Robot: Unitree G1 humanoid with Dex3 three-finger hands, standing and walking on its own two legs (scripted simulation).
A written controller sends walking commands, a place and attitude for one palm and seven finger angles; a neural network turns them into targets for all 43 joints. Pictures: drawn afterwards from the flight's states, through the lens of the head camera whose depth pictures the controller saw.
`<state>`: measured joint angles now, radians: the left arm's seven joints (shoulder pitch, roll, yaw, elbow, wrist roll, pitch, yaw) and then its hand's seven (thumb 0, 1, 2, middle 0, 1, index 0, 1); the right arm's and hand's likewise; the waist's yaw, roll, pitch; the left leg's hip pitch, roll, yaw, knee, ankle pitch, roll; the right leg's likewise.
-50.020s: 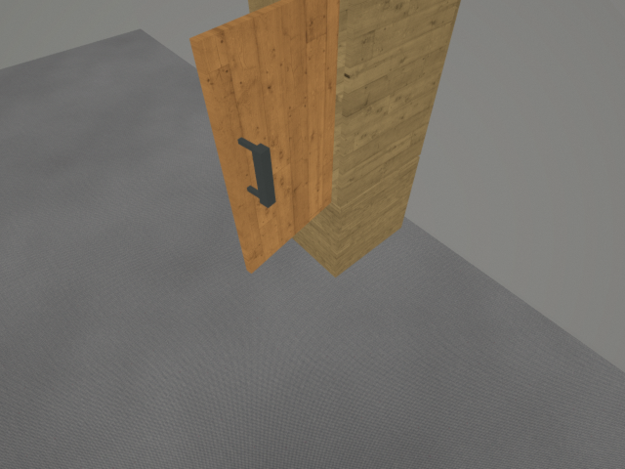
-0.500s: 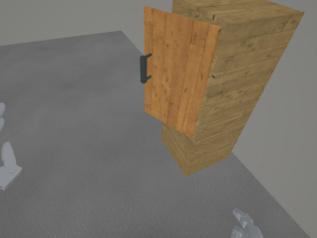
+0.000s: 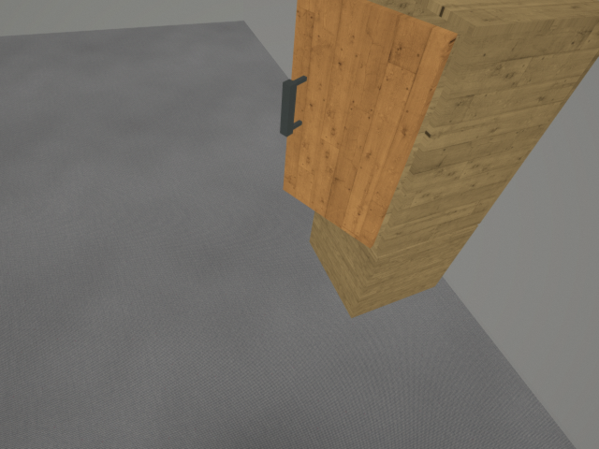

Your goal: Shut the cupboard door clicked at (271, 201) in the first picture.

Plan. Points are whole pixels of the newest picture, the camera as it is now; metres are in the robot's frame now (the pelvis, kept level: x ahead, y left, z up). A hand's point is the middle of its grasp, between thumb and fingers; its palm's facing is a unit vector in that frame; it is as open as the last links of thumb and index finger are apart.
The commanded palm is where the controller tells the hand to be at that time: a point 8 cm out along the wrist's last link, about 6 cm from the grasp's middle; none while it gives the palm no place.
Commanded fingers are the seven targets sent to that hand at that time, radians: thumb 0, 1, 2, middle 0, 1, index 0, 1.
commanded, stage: let the arm hang, fingers relaxed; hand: left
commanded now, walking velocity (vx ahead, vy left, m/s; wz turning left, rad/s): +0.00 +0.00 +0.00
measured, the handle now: (294, 106) +0.87 +0.06 -0.01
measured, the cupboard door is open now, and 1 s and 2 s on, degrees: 26 26 26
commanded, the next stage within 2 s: look to check the result in 0.66 s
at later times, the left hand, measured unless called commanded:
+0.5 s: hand out of the picture +0.01 +0.18 -0.17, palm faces +0.00 -0.98 -0.20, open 7.4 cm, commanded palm none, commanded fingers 0.00 0.90 0.90 -0.20 -0.30 -0.20 -0.30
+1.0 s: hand out of the picture +0.01 +0.20 -0.17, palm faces -0.02 -0.97 -0.24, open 7.4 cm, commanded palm none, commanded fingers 0.00 0.90 0.90 -0.20 -0.30 -0.20 -0.30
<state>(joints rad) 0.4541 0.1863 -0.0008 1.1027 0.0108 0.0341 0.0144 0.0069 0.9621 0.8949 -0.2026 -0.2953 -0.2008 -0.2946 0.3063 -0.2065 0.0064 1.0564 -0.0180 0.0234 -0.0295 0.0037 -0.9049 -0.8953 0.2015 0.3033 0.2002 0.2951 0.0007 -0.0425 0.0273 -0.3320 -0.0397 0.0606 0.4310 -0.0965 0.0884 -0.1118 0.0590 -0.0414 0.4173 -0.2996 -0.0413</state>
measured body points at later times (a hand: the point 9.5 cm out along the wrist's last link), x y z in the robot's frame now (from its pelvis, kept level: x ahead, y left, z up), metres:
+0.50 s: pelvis +0.01 +0.00 +0.00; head +0.00 +0.01 +0.45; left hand +0.01 +0.23 -0.16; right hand +0.01 -0.23 -0.16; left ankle +0.09 +0.06 -0.74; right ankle -0.05 -0.10 -0.74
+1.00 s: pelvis +0.03 +0.00 +0.00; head +0.04 +0.00 +0.45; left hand +0.01 +0.25 -0.15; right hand +0.03 -0.25 -0.15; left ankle +0.09 +0.06 -0.74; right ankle -0.05 -0.10 -0.74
